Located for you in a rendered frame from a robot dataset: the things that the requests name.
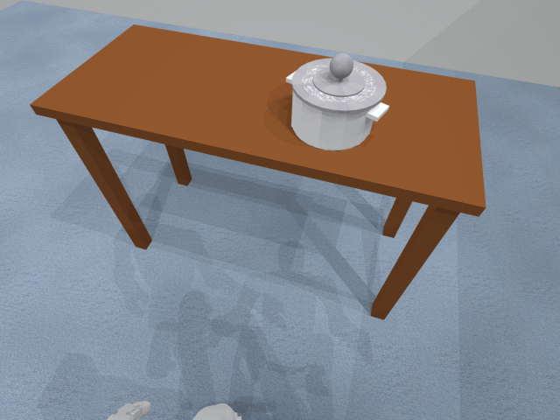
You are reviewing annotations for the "robot left hand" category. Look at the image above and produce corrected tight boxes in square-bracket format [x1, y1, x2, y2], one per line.
[107, 401, 151, 420]

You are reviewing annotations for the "knob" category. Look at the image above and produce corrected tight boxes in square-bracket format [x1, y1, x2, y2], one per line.
[330, 53, 354, 79]

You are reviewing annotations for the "table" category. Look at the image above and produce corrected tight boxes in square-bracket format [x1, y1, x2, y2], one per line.
[30, 24, 486, 320]

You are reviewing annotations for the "pot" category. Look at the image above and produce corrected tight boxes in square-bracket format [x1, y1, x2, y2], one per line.
[286, 71, 389, 151]

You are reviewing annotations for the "lid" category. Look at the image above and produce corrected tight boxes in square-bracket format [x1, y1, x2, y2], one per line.
[291, 58, 387, 114]

